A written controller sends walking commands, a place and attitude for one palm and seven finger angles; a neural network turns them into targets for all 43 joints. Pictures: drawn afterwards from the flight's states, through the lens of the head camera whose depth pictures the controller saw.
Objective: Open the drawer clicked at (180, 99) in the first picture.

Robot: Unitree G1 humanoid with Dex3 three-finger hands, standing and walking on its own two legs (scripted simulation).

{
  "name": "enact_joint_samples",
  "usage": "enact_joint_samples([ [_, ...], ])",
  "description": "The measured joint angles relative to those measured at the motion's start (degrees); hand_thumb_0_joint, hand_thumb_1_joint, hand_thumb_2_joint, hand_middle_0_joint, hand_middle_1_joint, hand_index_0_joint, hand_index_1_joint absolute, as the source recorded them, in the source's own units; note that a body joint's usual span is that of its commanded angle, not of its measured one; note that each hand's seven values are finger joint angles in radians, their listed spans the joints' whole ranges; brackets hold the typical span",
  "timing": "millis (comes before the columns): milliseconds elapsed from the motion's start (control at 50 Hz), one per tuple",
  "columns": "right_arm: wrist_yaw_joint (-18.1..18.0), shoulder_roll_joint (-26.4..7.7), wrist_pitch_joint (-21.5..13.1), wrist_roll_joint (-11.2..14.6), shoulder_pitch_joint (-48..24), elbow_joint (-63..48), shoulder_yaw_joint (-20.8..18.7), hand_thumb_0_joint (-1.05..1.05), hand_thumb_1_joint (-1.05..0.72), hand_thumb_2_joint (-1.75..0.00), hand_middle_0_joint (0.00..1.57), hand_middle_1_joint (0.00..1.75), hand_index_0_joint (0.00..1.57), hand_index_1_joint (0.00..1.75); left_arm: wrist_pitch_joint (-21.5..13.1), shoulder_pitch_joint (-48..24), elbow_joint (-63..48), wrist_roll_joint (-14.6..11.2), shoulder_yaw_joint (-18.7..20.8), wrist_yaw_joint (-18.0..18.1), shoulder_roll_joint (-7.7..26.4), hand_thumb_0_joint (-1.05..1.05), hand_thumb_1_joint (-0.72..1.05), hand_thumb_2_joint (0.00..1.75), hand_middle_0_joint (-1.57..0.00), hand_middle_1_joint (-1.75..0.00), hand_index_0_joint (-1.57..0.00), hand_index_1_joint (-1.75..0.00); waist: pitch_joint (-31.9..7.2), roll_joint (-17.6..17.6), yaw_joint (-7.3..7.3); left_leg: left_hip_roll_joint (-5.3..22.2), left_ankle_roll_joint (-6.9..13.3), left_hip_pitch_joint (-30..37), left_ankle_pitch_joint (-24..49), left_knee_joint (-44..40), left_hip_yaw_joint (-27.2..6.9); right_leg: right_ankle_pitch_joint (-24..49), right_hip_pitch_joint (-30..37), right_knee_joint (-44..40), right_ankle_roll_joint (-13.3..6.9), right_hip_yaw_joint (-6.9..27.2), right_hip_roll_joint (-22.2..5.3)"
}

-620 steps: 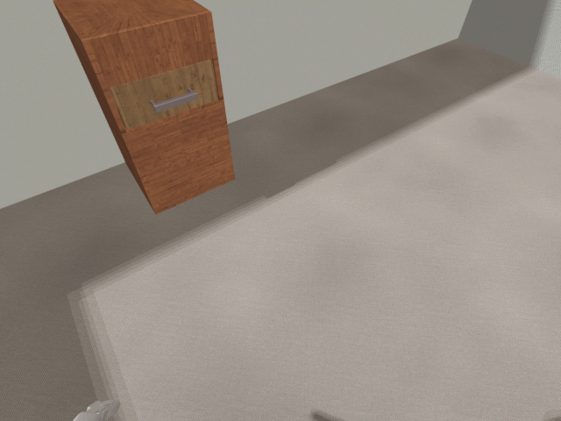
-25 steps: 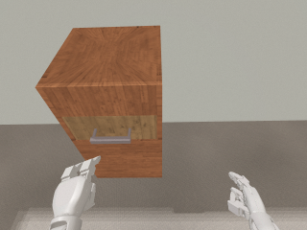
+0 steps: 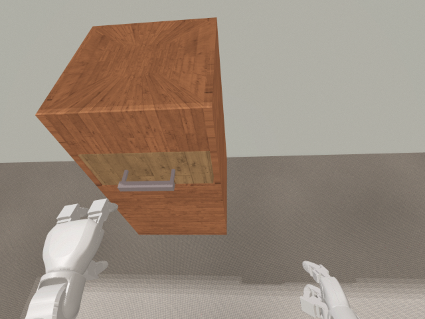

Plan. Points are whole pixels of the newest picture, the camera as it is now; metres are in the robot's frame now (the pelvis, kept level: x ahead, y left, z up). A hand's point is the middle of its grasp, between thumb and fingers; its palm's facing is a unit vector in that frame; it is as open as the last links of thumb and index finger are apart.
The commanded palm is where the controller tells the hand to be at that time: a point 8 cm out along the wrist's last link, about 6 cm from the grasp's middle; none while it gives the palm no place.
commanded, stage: raise the hand with hooked fingers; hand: left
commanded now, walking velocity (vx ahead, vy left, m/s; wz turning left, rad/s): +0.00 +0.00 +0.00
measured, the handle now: (147, 179) +0.50 +0.28 -0.18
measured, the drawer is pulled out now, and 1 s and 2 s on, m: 0.00 0.00 0.00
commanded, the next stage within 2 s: move the hooked fingers above the handle in 1.04 s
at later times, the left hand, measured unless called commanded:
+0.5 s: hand (71, 209) +0.27 +0.28 +0.08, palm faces +0.10 -0.07 -0.99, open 13.7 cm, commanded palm +0.25 +0.29 +0.14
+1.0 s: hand (54, 189) +0.30 +0.32 +0.10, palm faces +0.06 -0.08 -0.99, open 13.8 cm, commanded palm +0.27 +0.32 +0.15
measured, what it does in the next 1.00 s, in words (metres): shifts its weight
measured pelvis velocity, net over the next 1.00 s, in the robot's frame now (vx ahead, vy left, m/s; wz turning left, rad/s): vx -0.01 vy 0.08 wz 0.00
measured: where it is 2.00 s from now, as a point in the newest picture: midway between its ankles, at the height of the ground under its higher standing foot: outside the picture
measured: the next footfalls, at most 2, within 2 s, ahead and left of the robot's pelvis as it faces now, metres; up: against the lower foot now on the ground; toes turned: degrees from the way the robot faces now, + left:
none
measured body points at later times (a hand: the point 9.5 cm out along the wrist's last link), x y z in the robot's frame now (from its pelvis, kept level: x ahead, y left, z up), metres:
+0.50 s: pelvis -0.02 +0.05 +0.02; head -0.02 +0.02 +0.47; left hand +0.26 +0.28 +0.13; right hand +0.19 -0.17 -0.08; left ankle -0.05 +0.15 -0.71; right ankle +0.01 -0.05 -0.71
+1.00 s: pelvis -0.01 +0.08 +0.03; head +0.03 +0.06 +0.47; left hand +0.29 +0.32 +0.15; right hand +0.16 -0.15 -0.10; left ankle -0.05 +0.15 -0.71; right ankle +0.01 -0.05 -0.71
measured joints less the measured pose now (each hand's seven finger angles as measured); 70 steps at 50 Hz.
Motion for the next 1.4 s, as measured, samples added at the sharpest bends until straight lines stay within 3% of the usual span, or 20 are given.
enact_joint_samples([
  [60, -1.0, -2.1, -0.6, -0.5, 1.7, 0.6, -1.9, 0.01, -0.9, -0.9, 0.2, 0.3, 0.2, 0.3, -2.7, 1.1, -1.2, 0.5, 0.6, 0.3, 0.7, 0.0, 0.02, 0.52, -0.28, -0.86, -0.28, -0.87, 0.6, 0.5, -0.69, 0.0, 0.0, 0.9, -0.1, -1.3, -1.4, 1.1, 0.8, -1.6, 0.1, 0.5, 0.8],
  [140, -1.6, -4.3, -1.6, -0.8, 2.6, 2.3, -5.1, 0.01, -0.91, -0.9, 0.2, 0.3, 0.2, 0.3, -6.3, 0.5, -2.6, 1.5, 2.7, 4.4, 0.8, 0.0, -0.07, 0.48, -0.29, -0.92, -0.29, -0.93, 0.5, 0.6, -1.15, -0.2, -0.4, 0.2, 0.1, -1.0, -1.8, 1.6, 0.4, -1.9, 0.5, 0.6, 0.7],
  [180, -1.5, -5.0, -1.8, -0.5, 2.6, 3.0, -6.3, 0.01, -0.91, -0.9, 0.2, 0.3, 0.2, 0.3, -5.9, -0.9, -2.2, 1.6, 3.3, 6.5, 0.6, 0.0, -0.12, 0.46, -0.29, -0.95, -0.29, -0.96, 0.1, 0.9, -1.27, -0.4, -0.8, 0.0, 0.0, -1.0, -1.9, 1.7, 0.3, -1.9, 0.8, 0.6, 0.5],
  [240, -1.3, -5.4, -1.9, 0.4, 1.9, 3.5, -7.4, 0.01, -0.91, -0.9, 0.2, 0.3, 0.2, 0.3, -2.5, -4.0, -0.4, 1.0, 3.1, 7.4, -0.2, 0.0, -0.19, 0.44, -0.3, -1.0, -0.3, -1.0, -0.3, 1.6, -1.3, -0.7, -0.8, 0.6, 0.4, -1.3, -1.8, 2.2, 0.9, -2.4, 1.4, 0.8, 0.1],
  [320, -1.7, -4.8, -1.9, 1.5, 0.7, 3.2, -7.0, 0.01, -0.91, -0.9, 0.2, 0.3, 0.19, 0.3, 3.2, -7.8, 1.5, -0.3, 0.4, 4.4, -1.3, 0.0, -0.28, 0.4, -0.3, -1.06, -0.3, -1.06, -0.4, 2.3, -0.97, -1.3, 0.0, 3.3, 1.7, -3.4, -1.3, 3.4, 3.7, -4.6, 2.3, 1.5, -0.4],
  [380, -2.4, -3.7, -2.0, 2.0, 0.0, 2.5, -5.6, 0.01, -0.91, -0.9, 0.2, 0.3, 0.19, 0.3, 5.1, -10.6, 2.4, -0.4, -2.4, 1.0, -1.4, 0.0, -0.35, 0.37, -0.31, -1.1, -0.31, -1.11, 0.0, 2.4, -0.6, -1.7, 0.7, 5.8, 2.8, -5.3, -1.2, 4.3, 6.4, -6.6, 2.9, 1.8, -0.9],
  [540, -2.8, -0.2, -2.3, 2.2, -0.9, 1.1, -2.1, 0.01, -0.91, -0.9, 0.2, 0.3, 0.2, 0.3, 4.1, -18.8, 5.4, 2.0, -5.3, -3.9, 0.1, 0.0, -0.46, 0.32, -0.32, -1.18, -0.32, -1.18, 1.5, 1.8, 0.86, -2.6, 1.9, 10.9, 4.6, -8.5, -1.4, 6.2, 12.2, -10.7, 4.1, 1.8, -2.0],
  [700, -2.2, 0.5, -1.9, 2.5, 0.3, 1.7, -0.8, 0.01, -0.9, -0.9, 0.2, 0.3, 0.2, 0.3, 5.9, -26.2, 8.9, 1.1, -5.3, -8.9, 1.8, -0.01, -0.49, 0.3, -0.32, -1.2, -0.32, -1.2, 2.7, 2.1, 1.46, -3.5, 3.0, 13.4, 5.9, -11.2, -2.1, 7.5, 15.4, -14.4, 5.0, 1.4, -3.1],
  [820, -1.1, -0.6, -1.3, 2.1, 2.4, 1.9, -1.3, 0.01, -0.9, -0.9, 0.2, 0.3, 0.2, 0.3, 3.4, -24.7, 7.9, 0.2, -4.5, -12.8, 2.0, -0.01, -0.49, 0.3, -0.31, -1.2, -0.31, -1.2, 3.2, 2.3, 0.85, -3.7, 3.6, 13.8, 6.3, -12.7, -1.8, 8.0, 15.9, -16.1, 5.4, 1.8, -3.3],
  [960, -0.4, -1.9, -1.5, 1.5, 4.5, 3.1, -3.2, 0.01, -0.9, -0.9, 0.2, 0.3, 0.2, 0.3, -1.9, -21.0, 3.4, 0.6, -3.5, -10.1, 2.7, -0.01, -0.49, 0.3, -0.32, -1.2, -0.32, -1.21, 3.9, 2.1, 1.15, -3.8, 3.7, 13.3, 6.2, -13.2, -2.1, 7.9, 15.6, -16.8, 5.3, 1.5, -3.5],
  [1080, 0.0, -2.3, -1.1, 2.0, 3.7, 4.1, -3.9, 0.01, -0.91, -0.9, 0.2, 0.3, 0.2, 0.3, 0.2, -22.2, 4.2, 0.3, -2.2, -7.4, 2.9, -0.01, -0.49, 0.3, -0.32, -1.2, -0.32, -1.21, 3.6, 2.3, 1.52, -3.7, 3.4, 12.3, 6.1, -13.2, -2.6, 7.7, 14.7, -16.8, 5.5, 1.0, -3.4],
  [1200, -0.2, -2.2, -0.7, 2.1, 2.1, 3.4, -3.5, 0.01, -0.91, -0.9, 0.2, 0.3, 0.2, 0.3, 2.9, -22.6, 5.4, -0.5, -3.4, -9.2, 2.1, -0.01, -0.49, 0.3, -0.32, -1.2, -0.32, -1.21, 2.7, 3.0, 1.13, -3.3, 3.1, 12.2, 5.9, -13.5, -2.9, 7.4, 14.5, -17.0, 5.3, 0.7, -3.1],
  [1320, -0.8, -1.8, -0.7, 1.9, 0.6, 2.4, -2.9, 0.01, -0.91, -0.9, 0.2, 0.3, 0.2, 0.3, 0.1, -24.3, 11.0, 1.0, -4.4, -9.8, 1.0, -0.01, -0.49, 0.3, -0.31, -1.2, -0.32, -1.21, 2.5, 1.9, 0.95, -2.6, 2.4, 10.6, 5.1, -12.2, -2.8, 6.6, 12.5, -15.2, 4.5, 0.6, -2.4],
  [1400, -1.3, -1.5, -1.0, 1.4, 0.8, 1.8, -3.4, 0.0, -0.91, -0.9, 0.2, 0.3, 0.2, 0.3, -2.9, -24.5, 13.1, 2.7, -3.2, -7.5, 1.1, 0.0, -0.49, 0.3, -0.32, -1.2, -0.32, -1.21, 2.1, 1.2, 0.83, -2.1, 1.8, 8.6, 4.3, -10.6, -2.7, 6.0, 10.4, -13.5, 3.9, 0.6, -1.7],
])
